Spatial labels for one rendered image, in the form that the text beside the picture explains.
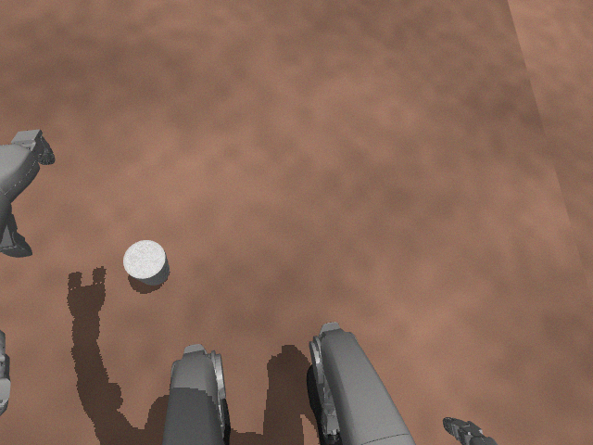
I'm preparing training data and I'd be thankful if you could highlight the left robot hand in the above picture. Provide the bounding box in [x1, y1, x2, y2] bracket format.
[0, 129, 55, 258]

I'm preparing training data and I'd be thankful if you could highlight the right robot hand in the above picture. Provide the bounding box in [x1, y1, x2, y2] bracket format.
[443, 417, 498, 445]

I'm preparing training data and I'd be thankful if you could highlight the right robot foot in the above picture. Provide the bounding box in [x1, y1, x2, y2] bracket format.
[307, 365, 343, 445]

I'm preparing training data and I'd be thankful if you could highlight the cup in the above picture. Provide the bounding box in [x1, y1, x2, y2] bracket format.
[123, 240, 170, 286]

